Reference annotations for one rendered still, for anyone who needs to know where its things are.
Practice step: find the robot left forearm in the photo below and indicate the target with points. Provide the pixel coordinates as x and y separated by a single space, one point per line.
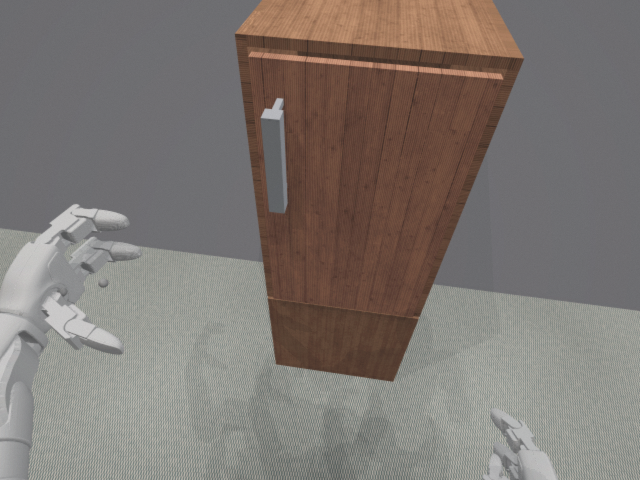
21 343

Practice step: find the handle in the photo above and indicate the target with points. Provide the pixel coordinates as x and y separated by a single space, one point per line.
273 136

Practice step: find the cupboard door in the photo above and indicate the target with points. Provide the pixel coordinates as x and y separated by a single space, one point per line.
376 158

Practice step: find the left robot hand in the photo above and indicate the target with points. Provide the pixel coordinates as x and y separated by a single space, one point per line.
31 283

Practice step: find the right robot hand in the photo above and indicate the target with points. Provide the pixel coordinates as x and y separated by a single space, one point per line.
530 464

